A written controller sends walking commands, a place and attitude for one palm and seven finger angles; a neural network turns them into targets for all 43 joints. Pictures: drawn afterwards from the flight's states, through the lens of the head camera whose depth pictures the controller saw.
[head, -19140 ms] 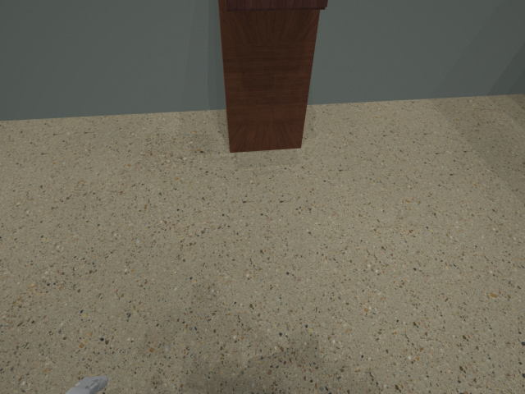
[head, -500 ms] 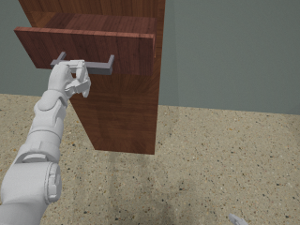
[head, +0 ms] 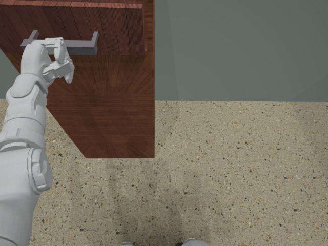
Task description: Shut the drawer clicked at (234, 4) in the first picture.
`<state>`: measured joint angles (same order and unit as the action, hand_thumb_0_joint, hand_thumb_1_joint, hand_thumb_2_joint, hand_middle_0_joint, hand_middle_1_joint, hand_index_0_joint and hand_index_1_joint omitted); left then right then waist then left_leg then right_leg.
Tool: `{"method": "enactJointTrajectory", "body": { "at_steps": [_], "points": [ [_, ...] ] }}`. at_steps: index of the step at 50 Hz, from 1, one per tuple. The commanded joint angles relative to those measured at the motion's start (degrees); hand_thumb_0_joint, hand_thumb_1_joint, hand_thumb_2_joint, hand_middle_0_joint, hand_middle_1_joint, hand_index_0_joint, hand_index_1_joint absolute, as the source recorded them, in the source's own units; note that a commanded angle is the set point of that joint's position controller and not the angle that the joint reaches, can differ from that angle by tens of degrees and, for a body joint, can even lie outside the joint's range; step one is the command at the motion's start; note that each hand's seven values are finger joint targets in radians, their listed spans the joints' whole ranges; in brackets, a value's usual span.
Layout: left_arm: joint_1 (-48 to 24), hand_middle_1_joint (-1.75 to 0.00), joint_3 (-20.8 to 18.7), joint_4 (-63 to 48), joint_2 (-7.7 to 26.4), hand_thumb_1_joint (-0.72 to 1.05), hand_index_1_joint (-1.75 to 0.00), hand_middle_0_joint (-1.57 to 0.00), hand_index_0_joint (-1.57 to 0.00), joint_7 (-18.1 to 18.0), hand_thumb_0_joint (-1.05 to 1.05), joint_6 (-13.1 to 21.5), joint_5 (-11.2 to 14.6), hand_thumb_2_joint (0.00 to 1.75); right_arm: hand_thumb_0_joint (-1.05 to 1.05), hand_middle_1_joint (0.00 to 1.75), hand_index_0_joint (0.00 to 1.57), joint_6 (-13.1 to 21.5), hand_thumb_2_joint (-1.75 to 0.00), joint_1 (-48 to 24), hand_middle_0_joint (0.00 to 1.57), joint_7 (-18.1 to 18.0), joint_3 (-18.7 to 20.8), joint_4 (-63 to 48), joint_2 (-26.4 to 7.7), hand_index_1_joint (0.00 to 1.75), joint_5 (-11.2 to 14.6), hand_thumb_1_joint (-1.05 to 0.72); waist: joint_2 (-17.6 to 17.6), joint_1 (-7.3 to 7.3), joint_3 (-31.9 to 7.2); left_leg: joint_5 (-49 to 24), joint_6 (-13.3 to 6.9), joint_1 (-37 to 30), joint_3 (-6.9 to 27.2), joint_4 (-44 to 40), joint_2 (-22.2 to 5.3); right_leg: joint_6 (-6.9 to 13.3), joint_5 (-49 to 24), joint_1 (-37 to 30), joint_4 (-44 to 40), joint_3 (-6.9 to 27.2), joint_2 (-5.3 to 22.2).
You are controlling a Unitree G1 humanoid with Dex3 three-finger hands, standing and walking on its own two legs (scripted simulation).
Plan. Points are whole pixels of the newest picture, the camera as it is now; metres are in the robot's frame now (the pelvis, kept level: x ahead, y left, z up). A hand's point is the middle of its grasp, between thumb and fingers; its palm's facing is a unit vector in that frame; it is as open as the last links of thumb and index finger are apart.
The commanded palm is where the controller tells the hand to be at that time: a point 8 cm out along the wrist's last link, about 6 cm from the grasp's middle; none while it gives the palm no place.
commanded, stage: push the drawer shut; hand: left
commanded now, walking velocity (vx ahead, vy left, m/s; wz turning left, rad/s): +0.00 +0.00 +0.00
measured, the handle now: (63, 41) +0.58 +0.22 +0.15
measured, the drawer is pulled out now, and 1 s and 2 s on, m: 0.03 0.00 0.00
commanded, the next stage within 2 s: pull the fist back off the drawer in 0.56 s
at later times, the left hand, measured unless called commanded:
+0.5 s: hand (67, 55) +0.53 +0.20 +0.15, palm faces -0.04 -1.00 -0.02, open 2.9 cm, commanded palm +0.55 +0.23 +0.15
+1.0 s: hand (71, 55) +0.52 +0.19 +0.15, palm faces -0.02 -1.00 -0.02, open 3.2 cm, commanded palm +0.51 +0.23 +0.15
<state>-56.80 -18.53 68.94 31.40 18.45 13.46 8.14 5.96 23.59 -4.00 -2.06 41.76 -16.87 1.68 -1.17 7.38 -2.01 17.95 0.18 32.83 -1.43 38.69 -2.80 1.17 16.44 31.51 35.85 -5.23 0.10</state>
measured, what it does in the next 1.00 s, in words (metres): stands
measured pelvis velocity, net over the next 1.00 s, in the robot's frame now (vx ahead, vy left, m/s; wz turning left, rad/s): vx -0.01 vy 0.01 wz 0.00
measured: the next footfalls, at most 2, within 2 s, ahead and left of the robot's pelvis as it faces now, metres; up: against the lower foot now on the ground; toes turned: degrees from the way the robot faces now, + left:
none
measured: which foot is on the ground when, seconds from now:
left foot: down 0.00-1.00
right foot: down 0.00-1.00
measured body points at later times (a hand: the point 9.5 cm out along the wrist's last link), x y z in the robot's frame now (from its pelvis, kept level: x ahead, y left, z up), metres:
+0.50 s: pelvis +0.01 +0.01 +0.00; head +0.11 +0.02 +0.44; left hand +0.52 +0.25 +0.15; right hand +0.01 -0.26 -0.12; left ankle +0.00 +0.12 -0.72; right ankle +0.01 -0.11 -0.72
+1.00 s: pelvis -0.01 +0.01 +0.00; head +0.09 +0.02 +0.44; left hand +0.52 +0.24 +0.15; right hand -0.04 -0.26 -0.11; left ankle +0.00 +0.12 -0.72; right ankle +0.01 -0.11 -0.72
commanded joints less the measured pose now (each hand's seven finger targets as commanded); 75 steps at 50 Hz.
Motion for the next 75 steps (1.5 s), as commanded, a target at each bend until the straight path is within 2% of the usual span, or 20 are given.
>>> {"method": "enactJointTrajectory", "body": {
  "at_steps": [1,8,11,13,16,19,23,25,28,33,35,39,48,53,57,61,63,68,73,75],
  "points": [
    [-33.40,-1.60,-2.58,-13.63,12.52,0.90,-1.60,-1.40,-1.40,-0.13,0.00,3.60,0.94,0.90,0.00,0.30,0.20,0.73,-0.90,6.98,0.20,-0.04,3.56,-3.75,-8.89,0.30,-0.04,-0.90,-3.83,3.31,-24.32,-12.99,-2.38,-14.97,2.13,-2.55,2.10,-1.05,-13.94,-7.14,-4.26,4.44,-1.77],
    [-34.38,-1.60,-2.53,-10.48,13.09,0.90,-1.60,-1.40,-1.40,-0.53,0.00,3.07,0.08,0.90,0.00,0.30,0.20,-1.14,-0.90,7.93,0.20,0.22,3.35,-4.05,-9.03,0.30,-0.30,-0.90,-3.95,4.19,-21.43,-13.44,-2.53,-13.08,2.01,-2.08,2.11,-0.89,-14.64,-6.02,-4.16,4.36,-1.93],
    [-35.24,-1.60,-3.40,-10.60,14.22,0.90,-1.60,-1.40,-1.40,-0.86,0.00,3.23,-0.41,0.90,0.00,0.30,0.20,-1.60,-0.90,8.36,0.20,0.41,3.49,-4.16,-8.99,0.30,-0.45,-0.90,-3.64,4.33,-23.42,-15.03,-2.55,-13.83,2.09,-1.75,1.95,-1.12,-16.11,-6.38,-3.91,4.42,-1.93],
    [-37.34,-1.60,-1.44,-10.59,11.66,0.90,-1.60,-1.40,-1.40,-1.05,0.00,3.32,-0.57,0.90,0.00,0.30,0.20,-1.93,-0.90,8.75,0.20,0.55,3.46,-3.85,-8.78,0.30,-0.69,-0.90,-4.51,5.37,-22.83,-16.27,-2.53,-15.06,2.36,-1.41,1.91,-1.00,-16.41,-4.76,-3.72,4.00,-2.04],
    [-37.79,-1.60,-3.29,-9.76,14.37,0.90,-1.60,-1.40,-1.40,-1.35,0.00,3.37,-0.95,0.90,0.00,0.30,0.20,-2.36,-0.90,9.28,0.20,0.57,3.55,-3.75,-9.22,0.30,-0.73,-0.90,-4.58,5.31,-23.95,-16.35,-2.38,-15.06,2.52,-1.16,1.67,-1.13,-16.10,-4.21,-3.61,4.14,-2.05],
    [-40.54,-1.60,-0.80,-9.83,11.09,0.90,-1.60,-1.40,-1.40,-1.56,0.00,3.62,-0.93,0.90,0.00,0.30,0.20,-2.50,-0.90,9.45,0.20,0.68,3.58,-3.27,-8.93,0.30,-0.86,-0.90,-5.29,6.48,-23.31,-16.80,-2.23,-16.51,3.07,-0.97,1.45,-1.09,-15.17,-1.89,-3.67,3.67,-2.22],
    [-42.08,-1.60,-0.30,-6.89,11.40,0.90,-1.60,-1.40,-1.40,-2.47,0.00,3.23,-1.06,0.90,0.00,0.30,0.20,-2.39,-0.90,9.84,0.20,0.40,3.32,-2.47,-9.63,0.30,-0.86,-0.90,-4.97,7.58,-19.67,-11.58,-2.25,-14.12,3.50,-1.57,1.11,-1.01,-9.83,0.78,-4.46,3.74,-2.07],
    [-43.78,-1.60,-0.25,-7.45,12.32,0.90,-1.60,-1.40,-1.40,-2.62,0.00,3.54,-1.33,0.90,0.00,0.30,0.20,-2.17,-0.90,10.23,0.20,0.31,3.24,-2.18,-9.83,0.30,-0.81,-0.90,-6.14,7.69,-21.72,-11.98,-2.00,-15.03,4.07,-1.65,0.97,-1.04,-9.56,1.01,-4.11,3.65,-1.98],
    [-46.19,-1.60,1.96,-9.13,8.77,0.90,-1.60,-1.40,-1.40,-2.92,0.00,4.10,-1.04,0.90,0.00,0.30,0.20,-1.46,-0.90,10.50,0.20,0.34,3.35,-1.74,-9.64,0.30,-1.07,-0.90,-9.10,8.31,-23.33,-12.76,-1.68,-18.50,4.72,-1.38,0.59,-0.80,-8.54,3.57,-3.90,3.16,-2.17],
    [-46.92,-1.60,3.38,-7.89,6.59,0.90,-1.60,-1.40,-1.40,-3.89,0.00,4.02,-0.32,0.90,0.00,0.30,0.20,-0.29,-0.90,11.12,0.20,0.06,3.08,-0.47,-10.23,0.30,-0.95,-0.90,-7.31,9.42,-20.92,-8.76,-1.66,-17.31,5.24,-2.43,0.15,-0.97,-5.33,5.37,-4.58,2.90,-2.26],
    [-46.92,-1.60,1.57,-7.10,10.04,0.90,-1.60,-1.40,-1.40,-4.04,0.00,4.06,-0.93,0.90,0.00,0.30,0.20,-0.07,-0.90,11.44,0.20,0.04,3.13,-0.55,-10.65,0.30,-0.96,-0.90,-6.21,8.91,-22.30,-7.33,-1.66,-15.89,5.15,-2.60,0.36,-1.12,-4.55,3.89,-4.50,3.23,-2.17],
    [-47.15,-1.60,2.07,-7.74,9.16,0.90,-1.60,-1.40,-1.40,-4.17,0.00,4.40,-1.34,0.90,0.00,0.30,0.20,0.25,-0.90,11.45,0.20,0.40,3.13,-0.74,-10.35,0.30,-1.11,-0.90,-8.72,8.46,-23.01,-7.42,-1.46,-17.15,5.37,-2.38,0.67,-0.77,-4.30,4.82,-4.16,3.01,-2.15],
    [-42.10,-1.60,-1.06,-7.57,12.07,0.90,-1.60,-1.40,-1.40,-3.63,0.00,5.55,-1.88,0.90,0.00,0.30,0.20,-0.65,-0.90,11.06,0.20,1.23,3.09,-2.71,-10.05,0.30,-1.53,-0.90,-6.41,6.37,-22.48,-7.33,-1.77,-14.38,4.71,-2.37,1.29,-0.40,-5.18,0.98,-3.96,3.00,-2.37],
    [-35.15,-1.60,-2.08,-11.38,11.10,0.90,-1.60,-1.40,-1.40,-2.98,0.00,6.31,-1.13,0.90,0.00,0.30,0.20,-1.20,-0.90,10.11,0.20,1.67,3.59,-4.46,-9.58,0.30,-1.45,-0.90,-7.89,3.73,-26.08,-11.80,-1.65,-17.70,3.98,-1.90,1.18,-0.09,-8.65,-1.11,-3.18,2.88,-2.55],
    [-27.89,-1.60,-5.72,-11.31,14.28,0.90,-1.60,-1.40,-1.40,-2.53,0.00,5.20,-0.33,0.90,0.00,0.30,0.20,-2.18,-0.90,8.83,0.20,1.67,3.80,-6.03,-9.51,0.30,-0.88,-0.90,-2.02,1.61,-24.48,-11.04,-2.21,-12.76,2.06,-2.47,1.48,-0.50,-11.86,-7.09,-3.44,3.54,-2.46],
    [-22.21,-1.60,-6.95,-13.29,15.97,0.90,-1.60,-1.40,-1.40,-2.49,0.00,3.91,-1.05,0.90,0.00,0.30,0.20,-3.28,-0.90,7.15,0.20,1.40,3.69,-8.12,-9.02,0.30,-0.45,-0.90,-1.44,-0.17,-23.14,-12.70,-2.55,-10.42,0.53,-2.90,1.86,-0.64,-16.33,-10.80,-2.98,3.92,-2.03],
    [-18.01,-1.60,-7.35,-15.55,15.47,0.90,-1.60,-1.40,-1.40,-2.69,0.00,3.86,-0.75,0.90,0.00,0.30,0.20,-3.73,-0.90,6.20,0.20,1.37,3.66,-9.56,-8.74,0.30,-0.31,-0.90,-2.12,-1.48,-23.50,-14.69,-2.64,-11.02,-0.12,-2.90,2.05,-0.41,-18.62,-12.54,-2.67,3.97,-2.02],
    [-21.47,-1.60,-8.05,-21.70,16.45,0.90,-1.60,-1.40,-1.40,-2.42,0.00,4.32,0.35,0.90,0.00,0.30,0.20,-4.29,-0.90,5.09,0.20,0.95,4.13,-9.89,-8.56,0.30,0.14,-0.90,-0.66,-0.63,-25.23,-18.07,-2.94,-13.61,-0.48,-2.45,2.02,-0.74,-23.70,-14.96,-2.52,4.54,-2.07],
    [-19.61,-1.60,-2.70,-24.38,9.00,0.90,-1.60,-1.40,-1.40,-0.56,0.00,3.72,1.45,0.90,0.00,0.30,0.20,-4.35,-0.90,3.72,0.20,0.76,4.19,-9.43,-7.64,0.30,0.46,-0.90,-4.98,0.00,-25.80,-24.89,-2.68,-19.44,-0.14,-1.59,1.83,-0.50,-27.29,-12.67,-2.38,4.04,-2.09],
    [-11.11,-1.60,-4.49,-25.97,9.53,0.90,-1.60,-1.40,-1.40,0.22,0.00,2.28,2.68,0.90,0.00,0.30,0.20,-4.47,-0.90,2.77,0.20,0.97,4.37,-10.34,-7.88,0.30,0.60,-0.90,-4.91,-2.49,-27.65,-28.29,-2.45,-20.62,-0.05,-1.96,1.68,-0.36,-29.33,-14.91,-2.25,3.79,-1.88]
  ]
}}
